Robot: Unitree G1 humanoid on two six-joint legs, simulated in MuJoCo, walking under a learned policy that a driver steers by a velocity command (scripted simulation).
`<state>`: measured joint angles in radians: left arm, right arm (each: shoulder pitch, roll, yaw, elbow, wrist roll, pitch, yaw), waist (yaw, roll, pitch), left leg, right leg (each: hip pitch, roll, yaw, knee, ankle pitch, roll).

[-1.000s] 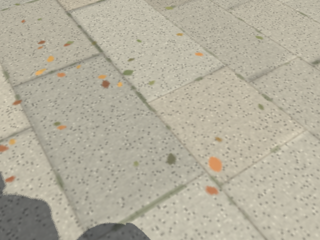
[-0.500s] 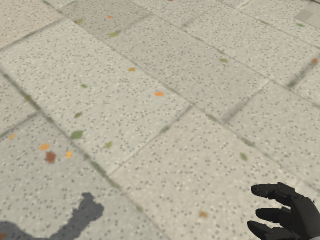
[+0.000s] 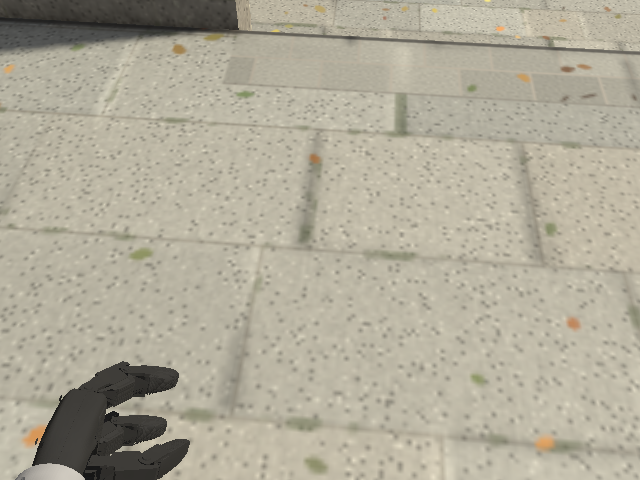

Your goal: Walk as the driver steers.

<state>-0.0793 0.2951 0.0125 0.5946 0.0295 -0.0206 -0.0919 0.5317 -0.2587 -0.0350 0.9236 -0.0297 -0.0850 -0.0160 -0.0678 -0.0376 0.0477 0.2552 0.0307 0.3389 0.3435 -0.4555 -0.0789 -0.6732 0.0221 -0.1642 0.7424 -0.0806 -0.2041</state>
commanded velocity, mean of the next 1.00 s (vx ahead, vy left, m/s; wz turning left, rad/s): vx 0.24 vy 0.00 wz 0.53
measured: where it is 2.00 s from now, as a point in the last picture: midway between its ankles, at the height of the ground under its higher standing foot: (171, 424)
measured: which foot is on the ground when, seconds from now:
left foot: down 0.00-0.02, up 0.04-0.44, down 0.46-0.90, up 0.92-1.00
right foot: up 0.00-0.02, down 0.04-0.46, up 0.48-0.88, down 0.90-1.00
